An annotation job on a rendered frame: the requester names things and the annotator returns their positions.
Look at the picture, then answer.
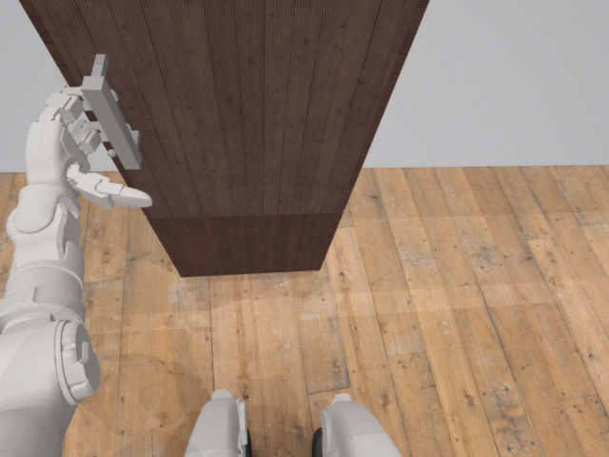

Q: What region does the robot left hand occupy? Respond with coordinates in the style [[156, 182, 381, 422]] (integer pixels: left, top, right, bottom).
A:
[[25, 84, 152, 209]]

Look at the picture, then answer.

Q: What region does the right robot thigh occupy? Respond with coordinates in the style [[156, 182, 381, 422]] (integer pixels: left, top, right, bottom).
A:
[[321, 401, 402, 457]]

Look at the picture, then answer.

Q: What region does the left robot thigh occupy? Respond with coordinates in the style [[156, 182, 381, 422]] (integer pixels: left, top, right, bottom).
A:
[[184, 397, 247, 457]]

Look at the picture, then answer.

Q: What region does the robot left forearm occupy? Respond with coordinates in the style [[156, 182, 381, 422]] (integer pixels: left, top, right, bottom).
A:
[[0, 184, 86, 334]]

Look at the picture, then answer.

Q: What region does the robot thigh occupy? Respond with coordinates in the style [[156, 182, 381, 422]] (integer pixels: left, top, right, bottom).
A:
[[321, 401, 402, 457], [184, 397, 247, 457]]

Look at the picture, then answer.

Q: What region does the handle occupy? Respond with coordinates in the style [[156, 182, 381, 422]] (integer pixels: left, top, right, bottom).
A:
[[81, 54, 142, 169]]

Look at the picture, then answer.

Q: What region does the left robot upper arm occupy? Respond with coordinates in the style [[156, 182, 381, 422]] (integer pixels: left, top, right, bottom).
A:
[[0, 320, 100, 457]]

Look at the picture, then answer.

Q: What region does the cupboard door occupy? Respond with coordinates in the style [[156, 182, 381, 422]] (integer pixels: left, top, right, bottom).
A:
[[30, 0, 419, 218]]

